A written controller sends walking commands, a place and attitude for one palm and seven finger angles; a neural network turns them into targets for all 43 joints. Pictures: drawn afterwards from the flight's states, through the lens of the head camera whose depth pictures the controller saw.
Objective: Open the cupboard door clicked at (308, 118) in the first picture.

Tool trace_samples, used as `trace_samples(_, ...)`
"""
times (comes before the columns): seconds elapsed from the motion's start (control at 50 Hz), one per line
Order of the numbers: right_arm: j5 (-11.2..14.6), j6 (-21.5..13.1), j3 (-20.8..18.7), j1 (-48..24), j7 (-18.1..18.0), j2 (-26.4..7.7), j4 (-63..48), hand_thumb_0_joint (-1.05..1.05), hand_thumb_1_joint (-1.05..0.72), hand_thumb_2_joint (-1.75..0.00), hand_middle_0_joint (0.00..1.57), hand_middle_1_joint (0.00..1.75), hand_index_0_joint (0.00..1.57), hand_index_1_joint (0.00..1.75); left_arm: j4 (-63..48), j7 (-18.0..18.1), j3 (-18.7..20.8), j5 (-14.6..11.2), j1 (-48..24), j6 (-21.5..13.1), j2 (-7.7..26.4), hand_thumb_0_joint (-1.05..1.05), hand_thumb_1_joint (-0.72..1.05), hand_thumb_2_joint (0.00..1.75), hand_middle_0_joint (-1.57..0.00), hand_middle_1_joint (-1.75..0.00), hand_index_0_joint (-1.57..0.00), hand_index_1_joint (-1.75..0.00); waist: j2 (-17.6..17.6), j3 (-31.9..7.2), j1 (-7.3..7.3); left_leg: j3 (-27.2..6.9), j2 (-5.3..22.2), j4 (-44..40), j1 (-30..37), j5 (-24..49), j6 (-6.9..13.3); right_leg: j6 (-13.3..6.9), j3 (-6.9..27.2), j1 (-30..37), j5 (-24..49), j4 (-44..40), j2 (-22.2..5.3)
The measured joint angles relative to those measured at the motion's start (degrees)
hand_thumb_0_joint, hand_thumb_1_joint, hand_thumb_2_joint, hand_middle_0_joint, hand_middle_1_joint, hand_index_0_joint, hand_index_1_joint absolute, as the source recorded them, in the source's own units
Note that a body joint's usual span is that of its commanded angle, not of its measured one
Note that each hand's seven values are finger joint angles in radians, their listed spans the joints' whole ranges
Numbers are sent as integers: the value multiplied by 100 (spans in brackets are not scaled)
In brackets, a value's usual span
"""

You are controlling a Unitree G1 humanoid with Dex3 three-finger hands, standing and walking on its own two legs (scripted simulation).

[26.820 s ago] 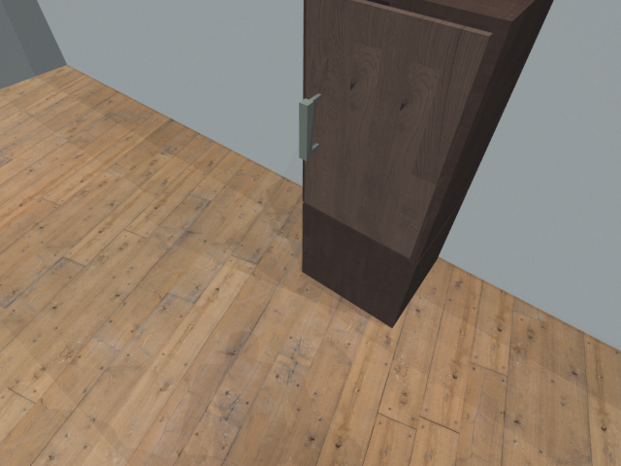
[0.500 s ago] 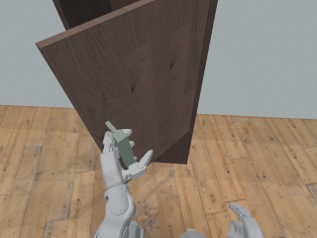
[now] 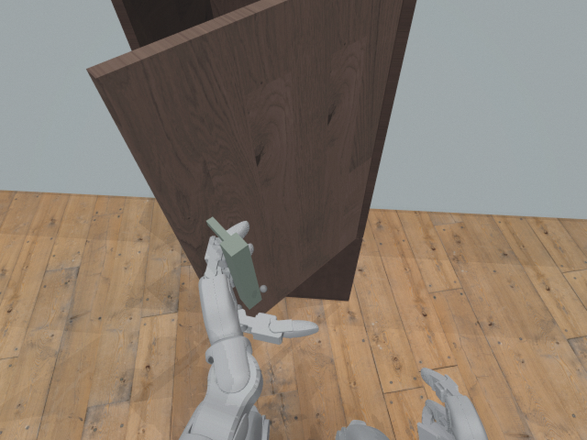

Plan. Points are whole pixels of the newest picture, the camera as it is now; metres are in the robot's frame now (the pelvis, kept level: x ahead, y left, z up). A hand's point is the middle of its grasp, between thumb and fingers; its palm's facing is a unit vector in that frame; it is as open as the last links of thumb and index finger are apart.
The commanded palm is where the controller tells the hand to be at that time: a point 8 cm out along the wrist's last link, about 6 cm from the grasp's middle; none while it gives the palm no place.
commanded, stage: slide the hand sideways off the handle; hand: left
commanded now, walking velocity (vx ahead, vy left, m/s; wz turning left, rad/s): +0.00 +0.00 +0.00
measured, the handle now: (234, 264) +0.34 +0.10 +0.04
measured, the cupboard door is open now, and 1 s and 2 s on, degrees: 46 48 48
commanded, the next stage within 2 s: draw the hand back to the body in 1.26 s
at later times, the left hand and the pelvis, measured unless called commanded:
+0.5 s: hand (255, 313) +0.27 +0.07 +0.04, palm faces -0.13 -0.99 +0.01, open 16.3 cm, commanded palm +0.25 +0.12 +0.04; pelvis +0.00 +0.03 -0.01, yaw -1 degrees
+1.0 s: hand (217, 350) +0.23 +0.11 +0.04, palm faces -0.08 -1.00 -0.01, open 16.3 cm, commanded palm +0.20 +0.17 +0.04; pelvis +0.01 +0.02 -0.02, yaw -1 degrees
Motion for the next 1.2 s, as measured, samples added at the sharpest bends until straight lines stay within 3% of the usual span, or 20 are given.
trace_samples(0.1,8,-9,41,-52,14,13,-1,1,-90,-90,20,30,20,30,44,-40,-58,40,-84,24,38,-1,-49,30,-40,-60,-37,-63,3,9,19,-2,-20,51,-57,10,34,27,-4,-42,16,35,-22)
trace_samples(0.18,138,-4,63,59,-5,-44,-185,1,-90,-90,20,30,20,30,-87,-1531,-40,-110,-38,-192,688,-1,-49,30,-34,-50,-27,-53,20,38,36,-23,-49,176,-154,-5,68,40,-28,-114,-7,146,-53)
trace_samples(0.24,321,-21,70,151,-52,-147,-308,1,-90,-90,20,30,20,30,-202,-2596,-99,-650,-67,-140,1076,-1,-49,30,-28,-43,-20,-45,112,125,41,-38,-51,233,-115,-27,98,71,-42,-43,-3,147,-54)
trace_samples(0.28,410,-34,74,206,-74,-201,-369,1,-90,-90,20,30,20,30,-274,-2890,-99,-971,-40,-12,1054,-2,-50,30,-25,-39,-17,-41,148,165,30,-12,-48,207,-57,-21,121,104,-14,14,26,101,-51)
trace_samples(0.32,439,-46,72,273,-71,-235,-437,1,-90,-90,20,30,20,30,-353,-2891,-59,-1078,34,100,911,-2,-50,30,-21,-36,-16,-38,147,156,14,31,-51,166,-29,-9,153,135,29,28,55,61,-56)
trace_samples(0.42,392,-21,57,396,14,-242,-613,1,-90,-90,20,30,20,30,-611,-2638,-45,-788,283,144,728,-1,-50,30,-14,-33,-17,-34,49,74,-46,141,-46,195,-88,-46,208,187,138,-78,43,115,-60)
trace_samples(0.52,373,67,52,430,72,-213,-762,1,-90,-90,20,30,20,30,-1011,-2606,-109,-633,634,150,774,-1,-50,30,-14,-32,-16,-32,-8,58,-85,196,-21,307,-137,-151,235,212,197,-140,-24,205,-40)
trace_samples(0.72,371,94,115,392,51,-123,-995,1,-90,-90,20,30,20,30,-1957,-2634,-162,-588,1771,136,936,-1,-50,30,-15,-30,-15,-31,2,66,-26,186,-17,395,-127,-289,247,236,194,-104,-136,243,-31)
trace_samples(0.92,386,-3,137,278,-24,-123,-1127,1,-90,-90,20,30,20,30,-2524,-3044,43,-758,2340,86,1144,-1,-50,30,-15,-30,-15,-30,37,26,51,92,-10,613,-320,-414,204,193,104,-248,-275,424,-20)
trace_samples(1.2,458,-69,17,360,-156,-181,-1128,1,-90,-90,20,30,20,30,-2990,-3703,637,-1239,3193,-56,1421,-1,-50,30,-15,-30,-15,-30,29,-67,54,-7,50,760,-415,-482,99,94,15,-325,-363,563,45)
